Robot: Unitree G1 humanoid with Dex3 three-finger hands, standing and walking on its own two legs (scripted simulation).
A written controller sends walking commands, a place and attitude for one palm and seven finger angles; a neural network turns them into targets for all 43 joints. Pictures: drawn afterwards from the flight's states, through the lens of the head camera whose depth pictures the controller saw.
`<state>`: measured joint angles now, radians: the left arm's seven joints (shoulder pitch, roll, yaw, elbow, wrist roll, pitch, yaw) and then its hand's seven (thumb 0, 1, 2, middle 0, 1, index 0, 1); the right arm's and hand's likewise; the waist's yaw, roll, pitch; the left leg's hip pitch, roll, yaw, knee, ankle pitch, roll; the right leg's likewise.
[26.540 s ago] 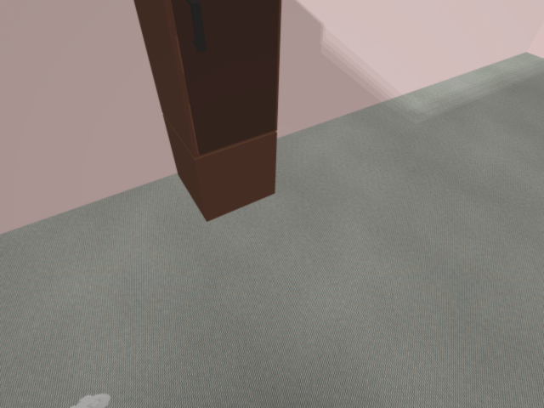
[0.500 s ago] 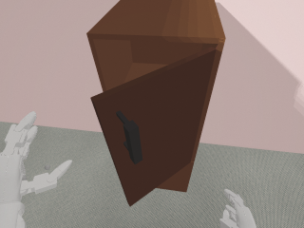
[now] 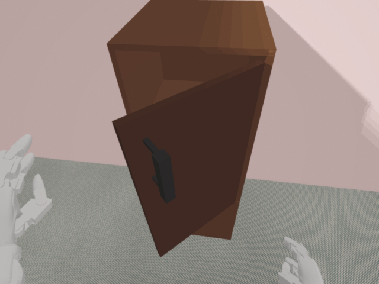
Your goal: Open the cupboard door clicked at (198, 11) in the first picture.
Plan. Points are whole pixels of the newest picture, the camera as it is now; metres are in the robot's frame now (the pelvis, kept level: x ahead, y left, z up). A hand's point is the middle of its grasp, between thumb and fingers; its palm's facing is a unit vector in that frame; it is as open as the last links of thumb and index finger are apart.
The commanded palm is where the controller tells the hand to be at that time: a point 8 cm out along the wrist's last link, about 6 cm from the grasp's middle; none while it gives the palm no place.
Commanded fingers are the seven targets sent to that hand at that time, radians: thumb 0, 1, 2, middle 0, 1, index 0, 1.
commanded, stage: draw the hand back to the body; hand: left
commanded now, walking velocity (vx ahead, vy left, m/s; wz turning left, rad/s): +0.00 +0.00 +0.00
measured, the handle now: (158, 170) +0.29 +0.10 +0.13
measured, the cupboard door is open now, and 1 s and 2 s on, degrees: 44 44 44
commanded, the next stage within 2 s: step back with the hand held close in 0.10 s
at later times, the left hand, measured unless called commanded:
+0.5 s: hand (42, 214) +0.17 +0.27 +0.14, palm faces +0.35 -0.80 -0.49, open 7.4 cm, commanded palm +0.11 +0.31 +0.17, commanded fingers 0.00 0.90 0.90 -0.20 -0.30 -0.20 -0.30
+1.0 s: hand (2, 271) +0.09 +0.27 +0.14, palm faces +0.42 -0.80 -0.43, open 7.4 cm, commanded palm +0.02 +0.32 +0.17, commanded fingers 0.00 0.90 0.90 -0.20 -0.30 -0.20 -0.30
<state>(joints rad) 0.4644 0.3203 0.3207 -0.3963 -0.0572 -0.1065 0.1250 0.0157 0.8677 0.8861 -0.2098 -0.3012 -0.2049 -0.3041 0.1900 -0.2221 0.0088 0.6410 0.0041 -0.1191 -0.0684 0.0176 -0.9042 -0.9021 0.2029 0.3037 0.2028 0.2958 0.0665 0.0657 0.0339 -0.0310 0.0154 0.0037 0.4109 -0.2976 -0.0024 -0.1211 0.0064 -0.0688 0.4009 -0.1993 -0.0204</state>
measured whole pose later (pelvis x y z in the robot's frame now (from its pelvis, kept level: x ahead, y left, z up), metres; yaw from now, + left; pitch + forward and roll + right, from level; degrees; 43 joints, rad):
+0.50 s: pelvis -0.04 +0.01 +0.00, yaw -1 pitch +0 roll -1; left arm 0.54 0.37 0.38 -0.43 -0.04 -0.16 0.12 0.02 0.89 0.90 -0.21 -0.30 -0.21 -0.30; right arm 0.17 -0.25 -0.02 0.58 0.01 -0.04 -0.06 0.02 -0.90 -0.90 0.20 0.30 0.20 0.30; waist 0.00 0.04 0.07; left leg -0.20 0.00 0.03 0.46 -0.26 0.02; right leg -0.27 -0.01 -0.04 0.39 -0.12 0.00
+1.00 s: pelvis -0.12 +0.02 -0.03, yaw +1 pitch -1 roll +0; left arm 0.51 0.38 0.41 -0.55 -0.02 -0.20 0.15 0.02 0.89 0.90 -0.21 -0.30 -0.21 -0.30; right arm 0.17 -0.21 0.00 0.58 0.01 -0.04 -0.07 0.02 -0.90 -0.90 0.21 0.30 0.20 0.30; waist -0.01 -0.04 0.07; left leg -0.39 -0.02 0.01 0.70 -0.33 0.02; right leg -0.45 -0.02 -0.01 0.60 -0.14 0.01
